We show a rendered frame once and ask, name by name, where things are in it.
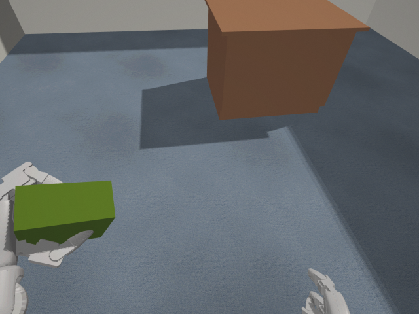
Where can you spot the robot left hand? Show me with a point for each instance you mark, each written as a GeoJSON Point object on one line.
{"type": "Point", "coordinates": [45, 252]}

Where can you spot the sponge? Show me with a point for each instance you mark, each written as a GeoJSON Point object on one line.
{"type": "Point", "coordinates": [56, 212]}

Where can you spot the table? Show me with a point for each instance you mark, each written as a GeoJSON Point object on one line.
{"type": "Point", "coordinates": [275, 57]}

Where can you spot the robot left forearm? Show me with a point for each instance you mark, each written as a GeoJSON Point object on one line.
{"type": "Point", "coordinates": [13, 297]}

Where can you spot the robot right hand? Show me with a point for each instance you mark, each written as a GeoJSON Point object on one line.
{"type": "Point", "coordinates": [332, 302]}

